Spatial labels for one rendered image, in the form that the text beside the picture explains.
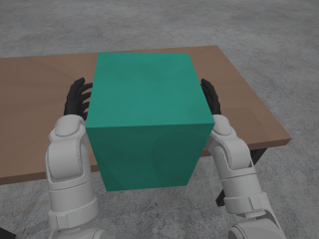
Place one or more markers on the table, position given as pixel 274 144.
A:
pixel 34 89

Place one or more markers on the robot right hand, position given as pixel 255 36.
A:
pixel 211 97

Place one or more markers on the robot left forearm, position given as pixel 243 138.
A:
pixel 69 177

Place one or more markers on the robot left upper arm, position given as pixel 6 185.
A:
pixel 91 233

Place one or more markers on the robot left hand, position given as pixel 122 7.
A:
pixel 74 104

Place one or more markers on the robot right forearm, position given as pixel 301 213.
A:
pixel 243 194

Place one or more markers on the robot right upper arm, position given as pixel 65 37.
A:
pixel 256 229

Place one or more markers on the carton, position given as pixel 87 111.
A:
pixel 148 119

